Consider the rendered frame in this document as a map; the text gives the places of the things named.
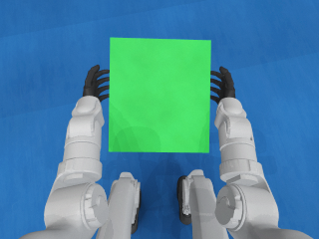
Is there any robot right forearm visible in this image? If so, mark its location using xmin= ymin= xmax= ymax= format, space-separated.
xmin=214 ymin=97 xmax=279 ymax=213

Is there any robot right thigh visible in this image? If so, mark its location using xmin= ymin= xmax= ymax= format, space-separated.
xmin=182 ymin=175 xmax=229 ymax=239

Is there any left robot shin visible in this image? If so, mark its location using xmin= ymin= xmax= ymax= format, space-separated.
xmin=111 ymin=171 xmax=137 ymax=224

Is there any left robot hand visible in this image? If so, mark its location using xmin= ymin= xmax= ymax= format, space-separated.
xmin=83 ymin=65 xmax=110 ymax=102

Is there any right robot upper arm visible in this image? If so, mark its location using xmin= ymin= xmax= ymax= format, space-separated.
xmin=214 ymin=183 xmax=313 ymax=239

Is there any carton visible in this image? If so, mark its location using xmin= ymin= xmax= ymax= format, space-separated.
xmin=109 ymin=37 xmax=211 ymax=153

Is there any right robot hand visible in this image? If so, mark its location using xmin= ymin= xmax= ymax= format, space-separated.
xmin=209 ymin=66 xmax=236 ymax=104

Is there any left robot upper arm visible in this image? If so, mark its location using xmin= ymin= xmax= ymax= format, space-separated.
xmin=19 ymin=182 xmax=110 ymax=239

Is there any robot left forearm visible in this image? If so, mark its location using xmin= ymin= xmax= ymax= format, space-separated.
xmin=44 ymin=96 xmax=105 ymax=226

